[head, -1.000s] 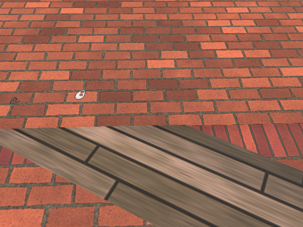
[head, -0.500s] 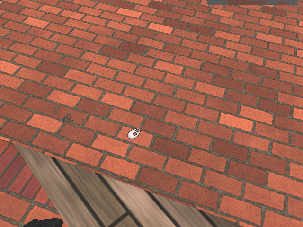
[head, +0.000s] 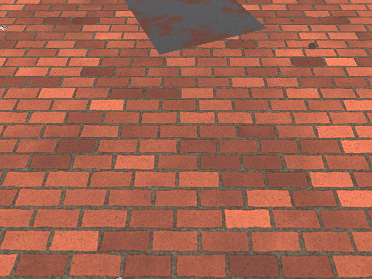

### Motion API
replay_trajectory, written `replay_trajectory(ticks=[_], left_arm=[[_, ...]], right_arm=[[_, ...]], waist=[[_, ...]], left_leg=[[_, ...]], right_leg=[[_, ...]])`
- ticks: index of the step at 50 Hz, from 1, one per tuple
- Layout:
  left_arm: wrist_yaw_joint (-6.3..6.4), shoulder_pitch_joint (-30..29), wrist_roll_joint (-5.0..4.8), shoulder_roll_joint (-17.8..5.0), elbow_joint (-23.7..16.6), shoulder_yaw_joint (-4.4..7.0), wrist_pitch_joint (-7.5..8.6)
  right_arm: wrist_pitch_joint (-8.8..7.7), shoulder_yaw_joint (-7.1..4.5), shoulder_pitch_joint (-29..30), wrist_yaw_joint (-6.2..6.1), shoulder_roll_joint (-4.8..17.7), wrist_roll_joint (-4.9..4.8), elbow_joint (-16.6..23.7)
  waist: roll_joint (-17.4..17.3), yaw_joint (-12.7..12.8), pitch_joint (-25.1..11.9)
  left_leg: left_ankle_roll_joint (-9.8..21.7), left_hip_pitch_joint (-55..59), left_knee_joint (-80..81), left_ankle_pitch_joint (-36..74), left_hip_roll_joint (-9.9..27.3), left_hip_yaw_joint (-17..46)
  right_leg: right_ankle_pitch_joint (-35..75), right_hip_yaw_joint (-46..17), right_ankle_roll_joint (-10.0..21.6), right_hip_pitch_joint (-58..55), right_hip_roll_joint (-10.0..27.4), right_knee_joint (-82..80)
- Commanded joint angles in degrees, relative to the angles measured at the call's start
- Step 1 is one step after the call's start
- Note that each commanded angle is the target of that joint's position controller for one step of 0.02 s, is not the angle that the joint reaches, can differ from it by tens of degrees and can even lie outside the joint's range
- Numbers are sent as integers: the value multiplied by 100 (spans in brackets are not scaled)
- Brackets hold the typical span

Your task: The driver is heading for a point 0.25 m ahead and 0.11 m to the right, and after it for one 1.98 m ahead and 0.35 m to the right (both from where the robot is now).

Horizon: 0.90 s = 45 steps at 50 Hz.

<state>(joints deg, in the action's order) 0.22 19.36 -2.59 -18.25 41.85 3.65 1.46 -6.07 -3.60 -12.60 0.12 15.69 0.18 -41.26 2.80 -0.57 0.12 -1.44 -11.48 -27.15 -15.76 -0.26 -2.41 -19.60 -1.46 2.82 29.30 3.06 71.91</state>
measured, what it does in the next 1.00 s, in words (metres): goes down: right foot 0.10 m lower, then left foot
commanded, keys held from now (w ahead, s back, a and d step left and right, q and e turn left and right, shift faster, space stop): w+e+shift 0.04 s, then e+shift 0.34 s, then shift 0.14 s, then q+shift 0.48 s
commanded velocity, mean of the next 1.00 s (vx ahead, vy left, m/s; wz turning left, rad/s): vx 0.27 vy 0.00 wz -0.29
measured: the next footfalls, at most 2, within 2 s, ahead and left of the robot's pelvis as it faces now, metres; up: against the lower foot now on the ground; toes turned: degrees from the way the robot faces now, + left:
right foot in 0.28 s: +0.41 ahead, -0.13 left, -0.10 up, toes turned -17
left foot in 0.66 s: +0.61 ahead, +0.02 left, -0.10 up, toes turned -31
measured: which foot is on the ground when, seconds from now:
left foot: down 0.00-0.28, up 0.30-0.64, down 0.66-1.00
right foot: up 0.00-0.26, down 0.28-0.72, up 0.74-0.96, down 0.98-1.00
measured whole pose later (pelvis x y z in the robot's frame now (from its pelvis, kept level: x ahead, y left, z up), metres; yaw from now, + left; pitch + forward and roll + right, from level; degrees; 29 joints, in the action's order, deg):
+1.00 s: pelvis +0.45 -0.05 -0.10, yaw -14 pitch +2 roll -1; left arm 0.1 7.1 -0.5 -16.4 43.0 4.0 -0.6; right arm 3.8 -5.9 -13.3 -2.3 18.2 -1.5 -34.4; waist -2.2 -1.2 2.9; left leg -1.6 -25.2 -29.0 -8.8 -6.4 16.2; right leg -14.2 -5.1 1.2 16.7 -5.6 29.0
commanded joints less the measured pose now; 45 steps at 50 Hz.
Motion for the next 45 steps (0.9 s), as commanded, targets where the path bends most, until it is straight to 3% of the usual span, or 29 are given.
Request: replay_trajectory(ticks=[1, 3, 4, 6, 7, 8, 9, 11, 13, 14, 15, 16, 17, 18, 19, 20, 21, 22, 23, 24, 28, 30, 33, 34, 35, 37, 39, 42, 45], left_arm=[[-109, -440, -37, 129, -756, -47, -70], [-226, -518, 93, 121, -827, -79, -37], [-285, -350, 238, -23, -692, -13, 16], [-422, -703, 239, -253, -746, 85, 166], [-491, -970, 242, -200, -770, 62, 197], [-569, -1181, 200, -145, -815, 53, 196], [-623, -1190, 161, -230, -853, 96, 150], [-647, -567, 206, -555, -671, 243, 48], [-525, 985, 239, -1013, -123, 525, -158], [-372, 1518, 225, -1127, 119, 592, -180], [-283, 1292, 376, -1692, 86, 528, -66], [-306, 963, 448, -1804, -271, 467, 83], [-347, 561, 353, -1691, -572, 500, 88], [-335, 6, 234, -1610, -769, 495, 69], [-303, -459, 191, -1562, -830, 476, 47], [-264, -841, 288, -1297, -1020, 358, 104], [-197, -1017, 337, -1179, -992, 315, 84], [-129, -1005, 329, -1096, -871, 281, 41], [-26, -901, 327, -1040, -771, 254, 17], [62, -770, 280, -1007, -639, 238, 0], [261, -785, 249, -485, -447, 66, -125], [169, -731, 341, -69, -266, -95, -78], [26, -706, 416, -164, -156, -91, 12], [33, -255, 418, -326, -68, -14, 30], [71, 138, 398, -425, -7, 48, 11], [184, -282, 343, -349, -139, 63, -116], [202, -1000, 283, -273, -426, 80, -308], [159, -1186, 232, -171, -393, 72, -309], [10, -1225, 140, -81, -291, 81, -210]], right_arm=[[-57, -98, 129, 14, 294, -125, 132], [-72, -212, 271, -10, 623, -84, 46], [-106, -256, 351, -55, 742, -7, 43], [-193, -197, 565, -226, 698, -109, 57], [-178, -228, 347, -253, 818, -88, 3], [-159, -261, 52, -239, 937, -101, -72], [-128, -280, -84, -243, 1043, -168, -102], [-45, -316, -146, -182, 1306, -324, 41], [60, -273, -52, -50, 1252, -315, 120], [40, -183, 175, 30, 870, -345, -18], [-14, -35, -490, 30, 279, 77, 175], [-84, 106, -1398, 42, 317, 118, 450], [-109, 64, -1009, -6, 786, 56, 566], [-67, 26, -662, -76, 1010, -49, 707], [10, 17, -466, -169, 967, -154, 742], [150, -58, -473, -251, 1294, -174, 584], [342, -84, -380, -307, 1291, -124, 503], [424, -64, -375, -349, 1162, 10, 511], [423, -26, -244, -370, 972, 147, 551], [409, 18, -158, -355, 764, 189, 594], [397, 155, 110, -211, 328, 52, 546], [389, 151, 191, -132, 293, 44, 507], [358, 10, 411, -81, 586, 60, 672], [343, -79, 699, -68, 959, 69, 854], [373, -156, 778, -46, 1154, 88, 948], [492, -251, 89, -4, 1153, 24, 880], [514, -246, -656, -32, 1084, 56, 789], [608, -339, 91, -172, 1065, -95, 1019], [896, -425, 178, -258, 1092, -96, 1116]], waist=[[-751, 8, 642], [-528, 131, 681], [-244, 180, 477], [-242, 282, 593], [-120, 100, 490], [-152, -57, 430], [-221, 21, 432], [-251, 350, 105], [-335, 1070, -508], [502, 1504, -245], [1656, 894, -30], [1338, 276, -1592], [214, 441, -2122], [-495, 178, -2018], [-835, -121, -1679], [-1124, -237, -1321], [-1017, -339, -756], [-788, -334, -600], [-726, -257, -733], [-551, -211, -928], [-25, 57, -1267], [152, 126, -929], [271, 122, -349], [-122, 442, -145], [-615, 650, -200], [-1399, 270, -374], [-1594, -175, -549], [-1045, 76, -565], [-1399, 77, -704]], left_leg=[[1193, 510, 1792, 416, 1795, 1518], [1239, 445, 1752, 1460, 1683, 715], [1227, 498, 1378, 2282, 1603, 276], [649, 81, 1235, 2239, 1015, -567], [437, -172, 1209, 1741, 758, -961], [369, -198, 1026, 1534, 797, -1016], [308, -95, 678, 1693, 858, -1076], [226, 428, -682, 3088, 976, -1189], [62, 272, -3298, 3623, 1133, -983], [-209, -734, -5853, 302, 413, -1065], [-364, -2994, -8059, -3768, -177, -571], [-460, -3766, -8465, -3527, -180, 655], [-445, -3590, -7773, -2806, -84, 1032], [-364, -3754, -7156, -2087, 96, 1125], [-354, -3835, -6917, -1581, 216, 1157], [-312, -3334, -6115, -914, 395, 1384], [-471, -2827, -5462, -828, 479, 1287], [-547, -2439, -4776, -775, 506, 1172], [-590, -2120, -4148, -446, 479, 1075], [-602, -1759, -3594, 22, 408, 967], [-564, -1065, -2066, 1593, 292, 797], [-389, -684, -1520, 1662, 362, 791], [64, -453, -594, 1639, 156, 658], [291, -544, -483, 3234, 348, 1019], [566, -552, -398, 3630, 520, 1423], [1324, -340, 330, 2538, 1188, 2975], [1793, 437, 953, 1297, 1672, 4417], [1059, 205, 829, 595, 932, 3353], [893, -240, 1019, -14, 489, 3167]], right_leg=[[179, -546, -17, 1684, 914, -566], [1029, -431, -107, 1609, 896, -1037], [2059, -295, -128, 1346, 778, -948], [3987, -154, -12, 753, 519, -2499], [4684, 240, 2, -58, 191, -3310], [4963, 379, -29, -575, 17, -3586], [4934, 441, -42, -823, -98, -3756], [4634, 757, -67, -1408, -438, -3915], [4532, 685, 263, -2845, -412, -4035], [5113, 343, 713, -3709, -112, -5005], [8113, -323, 918, -4876, 88, -3547], [8904, -2353, 2070, -5887, 1108, -3112], [7765, -2958, 2311, -5539, 1334, -3842], [5244, -3477, 2312, -4978, 1374, -4403], [3118, -4345, 2294, -3944, 1583, -4911], [3225, -4309, 2090, -2727, 1729, -5102], [3776, -3659, 1953, -1554, 1479, -5138], [4213, -3028, 1811, -977, 1116, -4974], [4701, -2532, 1664, -722, 804, -4795], [5099, -2075, 1491, -606, 516, -4653], [4015, -1306, 960, -964, 196, -4538], [3217, -1229, 921, -835, 290, -4636], [2390, -1201, 696, -924, 273, -4381], [1657, -1100, 456, -1044, -49, -4143], [861, -763, 228, -1071, -446, -3810], [-413, 87, -234, -606, -1032, -2560], [-1938, -448, -399, 418, -1142, -1147], [-1038, -632, -423, 301, -816, -2011], [-502, -380, -492, -784, -1094, -3338]])
Over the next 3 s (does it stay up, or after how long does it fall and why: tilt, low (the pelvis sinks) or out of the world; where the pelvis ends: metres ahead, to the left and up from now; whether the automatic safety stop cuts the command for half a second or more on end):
stays up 0.59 -0.10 -0.09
